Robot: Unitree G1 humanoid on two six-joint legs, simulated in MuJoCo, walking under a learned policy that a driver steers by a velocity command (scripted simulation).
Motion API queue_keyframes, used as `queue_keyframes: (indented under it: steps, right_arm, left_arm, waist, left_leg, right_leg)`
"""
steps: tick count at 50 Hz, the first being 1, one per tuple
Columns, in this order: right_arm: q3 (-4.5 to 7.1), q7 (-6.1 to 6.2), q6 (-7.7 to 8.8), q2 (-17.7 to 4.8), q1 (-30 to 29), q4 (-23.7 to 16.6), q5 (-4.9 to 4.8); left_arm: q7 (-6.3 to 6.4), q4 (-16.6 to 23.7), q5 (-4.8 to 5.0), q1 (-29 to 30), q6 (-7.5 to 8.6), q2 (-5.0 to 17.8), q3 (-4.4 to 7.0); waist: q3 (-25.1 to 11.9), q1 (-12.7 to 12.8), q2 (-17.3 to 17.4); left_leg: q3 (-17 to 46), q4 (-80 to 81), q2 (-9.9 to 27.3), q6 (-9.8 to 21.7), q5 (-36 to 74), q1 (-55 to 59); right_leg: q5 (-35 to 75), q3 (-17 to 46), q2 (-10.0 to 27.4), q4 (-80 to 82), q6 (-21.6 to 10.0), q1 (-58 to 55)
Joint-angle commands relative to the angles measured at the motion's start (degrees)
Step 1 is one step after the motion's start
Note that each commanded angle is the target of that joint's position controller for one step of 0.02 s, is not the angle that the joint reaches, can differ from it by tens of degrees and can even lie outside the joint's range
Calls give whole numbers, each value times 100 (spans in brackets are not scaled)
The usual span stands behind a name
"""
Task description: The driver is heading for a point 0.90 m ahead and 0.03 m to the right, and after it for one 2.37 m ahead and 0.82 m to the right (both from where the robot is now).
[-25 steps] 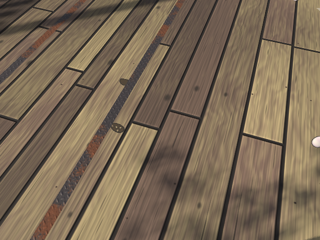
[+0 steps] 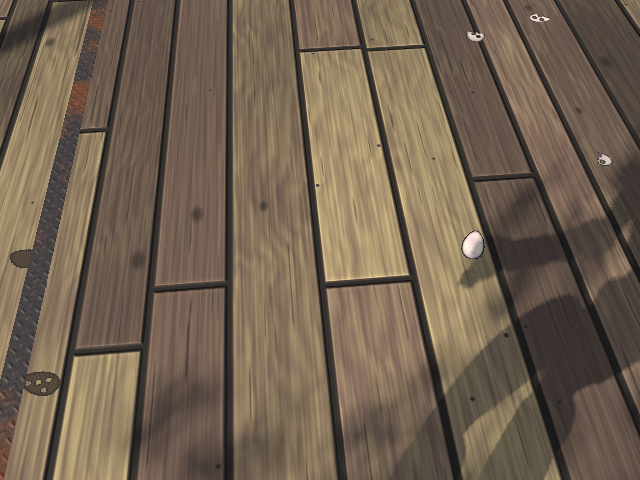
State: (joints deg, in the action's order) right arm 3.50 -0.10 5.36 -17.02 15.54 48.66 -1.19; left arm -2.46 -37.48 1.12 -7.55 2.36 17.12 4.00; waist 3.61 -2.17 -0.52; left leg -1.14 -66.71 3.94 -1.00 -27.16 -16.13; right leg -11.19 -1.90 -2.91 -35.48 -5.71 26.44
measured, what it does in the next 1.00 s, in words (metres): walks ahead: left foot, then right foot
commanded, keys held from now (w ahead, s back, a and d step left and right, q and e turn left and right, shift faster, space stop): w+e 0.22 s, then w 0.78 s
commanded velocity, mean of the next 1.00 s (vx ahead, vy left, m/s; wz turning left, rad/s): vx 0.50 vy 0.00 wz -0.27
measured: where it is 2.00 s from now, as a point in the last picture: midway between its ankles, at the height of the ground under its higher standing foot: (377, 295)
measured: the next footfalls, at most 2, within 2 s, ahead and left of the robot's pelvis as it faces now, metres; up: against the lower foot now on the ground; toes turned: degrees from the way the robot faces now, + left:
left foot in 0.40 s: +0.42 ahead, +0.11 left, +0.00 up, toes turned -13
right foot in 0.92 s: +0.64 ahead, -0.20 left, +0.00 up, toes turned -15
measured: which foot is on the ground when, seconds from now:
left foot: up 0.00-0.38, down 0.40-0.94, up 0.96-1.00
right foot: down 0.00-0.42, up 0.44-0.90, down 0.92-1.00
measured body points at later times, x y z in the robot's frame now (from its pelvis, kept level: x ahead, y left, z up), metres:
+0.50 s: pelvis +0.29 +0.03 +0.01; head +0.31 +0.03 +0.46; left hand +0.40 +0.29 -0.11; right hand +0.41 -0.26 -0.08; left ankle +0.38 +0.12 -0.72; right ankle +0.12 -0.07 -0.64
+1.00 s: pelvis +0.54 -0.08 +0.01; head +0.57 -0.09 +0.45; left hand +0.81 +0.11 -0.07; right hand +0.49 -0.35 -0.13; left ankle +0.42 +0.10 -0.65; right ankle +0.60 -0.19 -0.72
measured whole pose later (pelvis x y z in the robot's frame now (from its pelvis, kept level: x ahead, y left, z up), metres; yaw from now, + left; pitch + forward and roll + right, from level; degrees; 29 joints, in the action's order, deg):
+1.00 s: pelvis +0.54 -0.08 +0.01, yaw -13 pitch +2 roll +1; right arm 2.4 -0.3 3.5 -17.3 21.1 49.6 -1.2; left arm -1.8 -37.0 0.3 -5.0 4.9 15.3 2.3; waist 1.4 -3.3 0.6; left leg 2.4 -55.5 0.3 1.2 -28.3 -12.6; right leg -9.0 -1.8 -0.8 -32.0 -3.1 25.7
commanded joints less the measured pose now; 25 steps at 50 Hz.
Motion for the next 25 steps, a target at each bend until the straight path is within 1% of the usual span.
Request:
queue_keyframes:
  steps: [1, 2, 3, 5, 6, 8, 10, 11, 13, 15, 16, 18, 19, 20, 21, 22, 23, 24, 25]
  right_arm:
    - [143, 35, 303, -783, -420, -669, 85]
    - [174, 29, 225, -808, -272, -646, 120]
    - [184, 25, 149, -766, -212, -660, 140]
    - [160, 36, 48, -611, -284, -719, 204]
    - [139, 47, 27, -543, -476, -796, 227]
    - [88, 38, 31, -430, -927, -931, 230]
    - [37, -9, 65, -330, -1358, -1038, 200]
    - [19, -39, 84, -309, -1555, -1094, 173]
    - [6, -111, 130, -339, -1768, -1156, 113]
    - [30, -175, 180, -446, -1867, -1210, 100]
    - [51, -197, 200, -504, -1863, -1230, 103]
    - [95, -206, 231, -601, -1664, -1225, 101]
    - [144, -187, 249, -664, -1315, -1140, 116]
    - [236, -155, 273, -850, -719, -1009, 169]
    - [317, -125, 282, -1183, 163, -936, 247]
    - [442, -164, 200, -1534, 800, -639, 216]
    - [312, -199, 178, -1011, 878, -620, 26]
    - [222, -173, 144, -732, 533, -678, 28]
    - [165, -156, 99, -652, 188, -750, 110]
  left_arm:
    - [59, 224, -42, -739, 108, 761, 228]
    - [82, 331, -120, -517, 113, 659, 185]
    - [96, 365, -130, -442, 127, 656, 186]
    - [152, 321, -88, -517, 166, 740, 210]
    - [192, 285, -77, -600, 171, 800, 228]
    - [259, 202, -48, -792, 157, 848, 247]
    - [298, 131, -17, -957, 127, 854, 254]
    - [311, 88, -3, -1051, 114, 875, 262]
    - [316, -29, 12, -1249, 110, 857, 253]
    - [320, -145, 17, -1426, 99, 774, 226]
    - [325, -183, 6, -1466, 86, 760, 221]
    - [327, -230, -20, -1449, 41, 794, 236]
    - [322, -221, -19, -1375, 20, 764, 223]
    - [310, -185, -42, -1332, 18, 603, 160]
    - [313, -68, -135, -1441, 34, 372, 51]
    - [306, -73, 35, -2259, 110, 21, -54]
    - [314, -143, 91, -1994, 146, 515, 10]
    - [307, -15, 101, -1253, 153, 793, 89]
    - [311, 95, 28, -848, 157, 741, 67]
  waist:
    - [-868, 376, -44]
    - [-786, 170, -184]
    - [-748, 84, -202]
    - [-649, 37, -159]
    - [-561, 73, -154]
    - [-439, 234, -207]
    - [-375, 413, -318]
    - [-344, 495, -354]
    - [-323, 612, -420]
    - [-298, 662, -448]
    - [-285, 643, -493]
    - [-278, 517, -666]
    - [-397, 310, -704]
    - [-842, 24, -607]
    - [-1720, -274, 11]
    - [-2394, -60, 1861]
    - [-2017, -261, 1351]
    - [-1173, -360, 772]
    - [-754, -234, 375]
  left_leg:
    - [545, -255, 302, 141, 706, -2637]
    - [600, -41, 404, 112, 888, -2225]
    - [576, 154, 398, 43, 976, -2030]
    - [469, 600, 317, -129, 1271, -1945]
    - [443, 925, 271, -207, 1546, -2016]
    - [440, 1787, 147, -282, 2319, -2038]
    - [418, 2681, -50, -278, 2994, -1781]
    - [396, 3016, -145, -267, 3201, -1631]
    - [398, 3377, -207, -212, 3457, -1454]
    - [458, 3651, -208, -91, 3319, -1471]
    - [461, 3748, -220, -13, 3099, -1456]
    - [365, 3866, -271, 172, 2529, -1223]
    - [213, 4074, -373, 310, 2440, -738]
    - [288, 4071, -237, 531, 2585, 234]
    - [1270, 3789, 697, 981, 2798, 1866]
    - [3872, 4409, 1793, 1924, 1385, 3675]
    - [4570, 4932, 1843, 1817, -140, 3574]
    - [3780, 5043, 1635, 1548, -215, 2841]
    - [3121, 5123, 1402, 1420, 328, 2101]
  right_leg:
    - [587, 2665, 1567, 1901, -1130, -2681]
    - [937, 2409, 1424, 2036, -1097, -2151]
    - [1127, 2318, 1352, 2161, -1123, -1851]
    - [1552, 2000, 1236, 2282, -1175, -1444]
    - [1632, 1869, 1170, 2316, -1157, -1336]
    - [1504, 1672, 993, 2291, -996, -1267]
    - [1133, 1560, 830, 2215, -814, -1190]
    - [958, 1585, 814, 2189, -754, -1166]
    - [729, 1705, 945, 2108, -708, -1329]
    - [679, 1922, 1126, 1846, -673, -1737]
    - [742, 2049, 1222, 1712, -642, -1937]
    - [1168, 2219, 1344, 1443, -554, -2218]
    - [1745, 2165, 1232, 1121, -462, -2259]
    - [2284, 1938, 918, 338, -300, -2119]
    - [1367, 1564, 523, -1255, -63, -1231]
    - [-1664, 993, -319, -3199, 388, 855]
    - [-2164, 1341, -76, -3840, 396, 1682]
    - [-1669, 1250, 170, -3960, 375, 1958]
    - [-1256, 987, 414, -3774, 376, 1827]
Velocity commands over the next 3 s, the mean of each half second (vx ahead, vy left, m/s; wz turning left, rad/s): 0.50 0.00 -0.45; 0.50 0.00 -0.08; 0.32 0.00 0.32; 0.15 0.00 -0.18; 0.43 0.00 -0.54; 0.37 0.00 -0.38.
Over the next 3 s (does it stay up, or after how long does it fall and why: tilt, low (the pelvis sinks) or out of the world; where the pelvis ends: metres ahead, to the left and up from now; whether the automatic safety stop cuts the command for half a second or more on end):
stays up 1.27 -0.35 0.02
